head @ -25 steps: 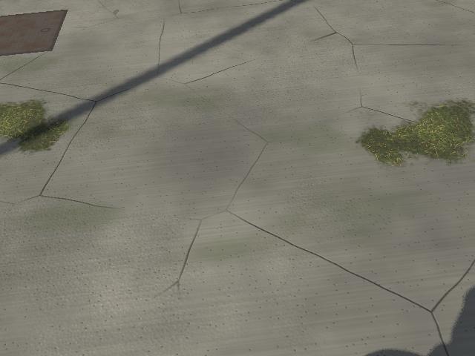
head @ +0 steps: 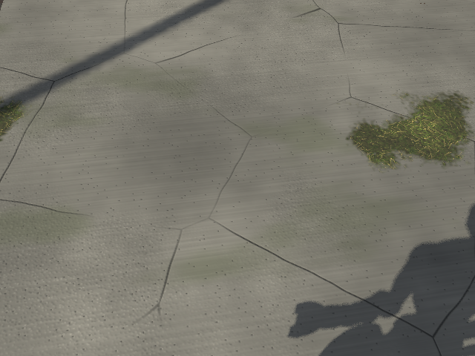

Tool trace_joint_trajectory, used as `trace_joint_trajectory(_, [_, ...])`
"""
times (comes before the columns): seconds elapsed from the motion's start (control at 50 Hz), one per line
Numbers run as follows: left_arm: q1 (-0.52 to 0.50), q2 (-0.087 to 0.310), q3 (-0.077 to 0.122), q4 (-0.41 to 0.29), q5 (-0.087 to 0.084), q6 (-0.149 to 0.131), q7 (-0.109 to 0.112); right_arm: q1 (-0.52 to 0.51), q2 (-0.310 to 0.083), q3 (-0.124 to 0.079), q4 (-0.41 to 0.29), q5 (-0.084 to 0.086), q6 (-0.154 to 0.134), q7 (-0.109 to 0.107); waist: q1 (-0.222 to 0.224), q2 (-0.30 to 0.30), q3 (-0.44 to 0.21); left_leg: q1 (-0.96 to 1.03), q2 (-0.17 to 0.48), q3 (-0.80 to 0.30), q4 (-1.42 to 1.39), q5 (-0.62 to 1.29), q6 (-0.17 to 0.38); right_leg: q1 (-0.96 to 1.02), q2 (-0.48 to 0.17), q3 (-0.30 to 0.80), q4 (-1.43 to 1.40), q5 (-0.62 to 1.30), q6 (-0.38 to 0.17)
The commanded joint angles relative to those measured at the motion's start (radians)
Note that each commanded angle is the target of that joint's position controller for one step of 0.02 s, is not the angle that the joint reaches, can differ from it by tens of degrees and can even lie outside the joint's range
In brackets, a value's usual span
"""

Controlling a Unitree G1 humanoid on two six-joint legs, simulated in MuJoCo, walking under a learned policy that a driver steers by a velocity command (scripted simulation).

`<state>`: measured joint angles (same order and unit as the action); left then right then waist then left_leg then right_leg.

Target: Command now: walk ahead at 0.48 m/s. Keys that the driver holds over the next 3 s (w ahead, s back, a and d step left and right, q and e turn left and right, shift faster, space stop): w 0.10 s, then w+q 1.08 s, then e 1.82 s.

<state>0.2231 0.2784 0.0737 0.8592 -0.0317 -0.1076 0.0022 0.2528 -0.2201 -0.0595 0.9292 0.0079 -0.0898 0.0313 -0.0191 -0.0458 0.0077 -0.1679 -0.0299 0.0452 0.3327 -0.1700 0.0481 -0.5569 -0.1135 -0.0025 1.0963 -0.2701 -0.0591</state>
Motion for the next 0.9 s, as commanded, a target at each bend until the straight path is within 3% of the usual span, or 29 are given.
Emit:
trace_joint_trajectory(0.02, [-0.056, 0.030, 0.007, -0.087, 0.014, -0.019, -0.012, -0.027, -0.136, -0.024, -0.041, 0.000, -0.035, -0.022, 0.025, 0.105, 0.048, 0.040, 0.250, -0.227, -0.222, 0.081, 0.164, -0.149, -0.031, 0.027, -0.187, 0.208, 0.009])
trace_joint_trajectory(0.06, [-0.103, 0.022, -0.001, -0.096, 0.024, -0.031, -0.025, -0.049, -0.164, -0.031, -0.038, 0.012, -0.037, -0.036, 0.030, 0.133, 0.058, -0.056, 0.179, -0.117, -0.209, 0.089, 0.127, -0.004, 0.004, 0.005, -0.457, 0.423, 0.006])
trace_joint_trajectory(0.1, [-0.167, 0.026, -0.005, -0.109, 0.018, -0.030, -0.038, -0.007, -0.189, -0.039, -0.019, 0.019, -0.044, -0.044, 0.006, 0.136, 0.045, -0.091, 0.199, -0.114, -0.232, 0.052, 0.122, 0.128, 0.041, 0.001, -0.553, 0.545, 0.013])
trace_joint_trajectory(0.14, [-0.213, 0.057, -0.006, -0.128, 0.008, -0.020, -0.048, 0.014, -0.185, -0.043, -0.001, 0.029, -0.043, -0.049, 0.003, 0.116, 0.087, -0.030, 0.227, -0.128, -0.200, 0.012, 0.116, 0.095, 0.022, 0.052, -0.614, 0.547, 0.004])
trace_joint_trajectory(0.2, [-0.219, 0.083, -0.006, -0.123, 0.016, -0.019, -0.060, 0.066, -0.185, -0.050, 0.010, 0.024, -0.019, -0.055, -0.003, 0.062, 0.103, 0.096, 0.256, -0.160, -0.063, -0.013, 0.097, 0.050, -0.004, 0.095, -0.669, 0.499, -0.002])
trace_joint_trajectory(0.22, [-0.181, 0.094, 0.000, -0.108, 0.014, -0.019, -0.060, 0.067, -0.193, -0.054, 0.005, 0.019, -0.010, -0.054, 0.016, 0.040, 0.089, 0.103, 0.258, -0.167, 0.005, 0.001, 0.092, 0.088, -0.012, 0.103, -0.679, 0.466, -0.004])
trace_joint_trajectory(0.24, [-0.101, 0.113, 0.011, -0.076, 0.019, -0.019, -0.056, 0.053, -0.187, -0.053, -0.003, 0.012, -0.002, -0.048, 0.058, 0.000, 0.048, 0.078, 0.224, -0.153, 0.126, 0.043, 0.080, 0.199, 0.003, 0.079, -0.704, 0.457, -0.013])
trace_joint_trajectory(0.26, [0.028, 0.138, 0.028, -0.023, 0.034, -0.019, -0.047, 0.055, -0.156, -0.043, -0.009, 0.005, 0.002, -0.039, 0.109, -0.043, -0.031, -0.001, 0.143, -0.119, 0.326, 0.082, 0.064, 0.397, 0.034, 0.029, -0.689, 0.477, -0.016])
trace_joint_trajectory(0.28, [0.169, 0.186, 0.038, 0.013, 0.065, -0.021, -0.043, 0.101, -0.062, -0.016, -0.023, -0.007, -0.003, -0.028, 0.135, -0.236, -0.169, -0.262, 0.019, -0.034, 0.732, -0.276, 0.021, 0.718, -0.116, 0.129, -0.570, 0.742, -0.075])
trace_joint_trajectory(0.3, [0.207, 0.183, 0.019, -0.013, 0.074, -0.017, -0.044, 0.278, -0.015, 0.001, 0.003, 0.010, -0.014, -0.026, 0.083, -0.337, -0.280, -0.499, -0.019, -0.160, 1.009, -0.496, 0.000, 0.946, -0.269, 0.341, -0.491, 0.865, -0.162])
trace_joint_trajectory(0.32, [0.254, 0.216, 0.046, 0.012, 0.040, -0.007, -0.044, 0.282, -0.083, -0.009, -0.008, 0.048, -0.020, -0.029, 0.102, -0.308, -0.349, -0.600, 0.003, -0.205, 1.104, -0.450, -0.007, 0.938, -0.327, 0.522, -0.626, 0.366, -0.228])
trace_joint_trajectory(0.34, [0.182, 0.172, 0.038, 0.000, 0.031, -0.007, -0.035, 0.137, -0.143, -0.025, -0.047, 0.065, -0.015, -0.038, 0.104, -0.141, -0.232, -0.660, 0.075, -0.176, 1.055, -0.320, -0.006, 0.795, -0.295, 0.509, -0.738, 0.055, -0.205])
trace_joint_trajectory(0.36, [0.067, 0.128, 0.019, -0.026, 0.044, -0.008, -0.026, 0.045, -0.166, -0.031, -0.073, 0.052, -0.003, -0.049, 0.083, -0.051, -0.144, -0.632, 0.115, -0.162, 1.017, -0.217, -0.018, 0.625, -0.283, 0.474, -0.799, 0.019, -0.197])
trace_joint_trajectory(0.4, [-0.040, 0.098, 0.011, -0.033, 0.057, -0.013, -0.022, 0.060, -0.145, -0.036, -0.075, 0.021, 0.033, -0.050, 0.013, -0.054, -0.075, -0.529, 0.172, -0.180, 0.964, -0.164, -0.037, 0.405, -0.261, 0.391, -0.842, 0.103, -0.191])
trace_joint_trajectory(0.44, [-0.069, 0.093, 0.012, -0.025, 0.053, -0.023, -0.013, 0.037, -0.107, -0.033, -0.094, 0.020, 0.057, -0.048, -0.008, -0.057, -0.032, -0.501, 0.189, -0.176, 0.875, -0.130, -0.035, 0.326, -0.223, 0.255, -0.907, 0.132, -0.156])
trace_joint_trajectory(0.5, [-0.022, 0.118, 0.027, 0.000, 0.048, -0.027, 0.011, -0.034, -0.086, -0.027, -0.132, 0.005, 0.060, -0.039, 0.010, -0.006, -0.027, -0.534, 0.189, -0.167, 0.720, -0.012, -0.035, 0.377, -0.209, 0.108, -0.936, 0.282, -0.151])
trace_joint_trajectory(0.6, [0.026, 0.132, 0.038, 0.022, 0.031, -0.004, 0.029, -0.181, -0.055, -0.014, -0.177, 0.007, 0.052, -0.005, 0.063, 0.011, 0.014, -0.490, 0.151, -0.062, 0.437, 0.167, -0.014, 0.454, -0.160, -0.093, -0.946, 0.289, -0.102])
trace_joint_trajectory(0.66, [0.062, 0.156, 0.049, 0.037, 0.016, 0.013, 0.024, -0.253, -0.067, -0.014, -0.214, 0.010, 0.060, 0.009, 0.081, -0.003, 0.046, -0.483, 0.134, -0.025, 0.360, 0.116, 0.008, 0.528, -0.185, -0.133, -0.918, 0.280, -0.080])
trace_joint_trajectory(0.7, [0.058, 0.178, 0.058, 0.040, 0.006, 0.026, 0.022, -0.259, -0.088, -0.022, -0.233, 0.009, 0.065, 0.017, 0.063, -0.022, 0.052, -0.451, 0.107, 0.007, 0.333, 0.021, 0.038, 0.574, -0.203, -0.158, -0.854, 0.411, -0.061])
trace_joint_trajectory(0.72, [0.044, 0.192, 0.062, 0.036, 0.002, 0.032, 0.022, -0.227, -0.107, -0.031, -0.233, 0.008, 0.067, 0.018, 0.036, -0.035, 0.027, -0.384, 0.074, 0.040, 0.325, -0.027, 0.057, 0.584, -0.201, -0.180, -0.780, 0.575, -0.048])
trace_joint_trajectory(0.74, [0.022, 0.200, 0.064, 0.031, -0.004, 0.040, 0.023, -0.133, -0.132, -0.049, -0.212, 0.009, 0.068, 0.017, -0.025, -0.032, -0.024, -0.248, 0.025, 0.080, 0.286, -0.025, 0.082, 0.570, -0.179, -0.214, -0.638, 0.731, -0.028])
trace_joint_trajectory(0.76, [0.025, 0.182, 0.055, 0.027, 0.001, 0.045, 0.023, 0.036, -0.191, -0.084, -0.159, 0.014, 0.069, 0.009, -0.103, 0.000, -0.110, -0.002, -0.034, 0.095, 0.244, 0.008, 0.117, 0.484, -0.131, -0.249, -0.414, 0.768, 0.005])
trace_joint_trajectory(0.78, [0.031, 0.132, 0.035, -0.001, 0.037, 0.041, 0.022, 0.192, -0.306, -0.123, -0.129, 0.021, 0.076, -0.012, -0.150, 0.167, -0.189, 0.278, 0.140, -0.201, 0.205, 0.005, 0.193, 0.205, -0.076, -0.266, -0.052, 0.397, 0.065])
trace_joint_trajectory(0.8, [0.094, 0.010, -0.004, -0.058, 0.053, 0.005, 0.008, 0.144, -0.392, -0.120, -0.154, 0.021, 0.060, -0.009, -0.027, 0.348, -0.296, 0.518, 0.344, -0.781, 0.031, -0.209, 0.378, -0.173, 0.124, -0.079, 0.232, -0.341, 0.108])
trace_joint_trajectory(0.82, [-0.038, 0.105, 0.013, -0.073, 0.003, -0.033, -0.003, 0.176, -0.302, -0.095, -0.169, 0.010, 0.047, -0.002, -0.110, 0.207, -0.298, 0.516, 0.365, -0.839, -0.083, -0.269, 0.356, -0.296, 0.106, 0.070, 0.312, -0.305, 0.084])
trace_joint_trajectory(0.84, [-0.093, 0.130, 0.019, -0.090, -0.021, -0.050, -0.007, 0.131, -0.247, -0.078, -0.165, 0.005, 0.034, -0.001, -0.095, 0.180, -0.175, 0.431, 0.340, -0.696, -0.075, -0.189, 0.310, -0.364, 0.061, 0.059, 0.280, -0.202, 0.051])
trace_joint_trajectory(0.86, [-0.086, 0.126, 0.019, -0.076, 0.002, -0.055, 0.002, 0.057, -0.208, -0.066, -0.184, 0.009, 0.029, -0.002, -0.051, 0.100, -0.125, 0.289, 0.297, -0.577, -0.061, -0.087, 0.270, -0.296, 0.015, 0.067, 0.197, -0.114, 0.040])
trace_joint_trajectory(0.88, [-0.077, 0.134, 0.028, -0.063, 0.030, -0.049, 0.010, -0.020, -0.174, -0.055, -0.202, 0.006, 0.029, -0.005, -0.007, 0.084, -0.082, 0.146, 0.254, -0.474, -0.068, 0.017, 0.243, -0.203, -0.015, 0.070, 0.106, -0.056, 0.046])
trace_joint_trajectory(0.9, [-0.060, 0.137, 0.034, -0.062, 0.034, -0.035, 0.010, -0.053, -0.157, -0.048, -0.220, -0.003, 0.028, -0.009, 0.023, 0.101, -0.075, 0.065, 0.229, -0.430, -0.090, 0.079, 0.235, -0.129, -0.030, 0.078, 0.058, -0.020, 0.052])
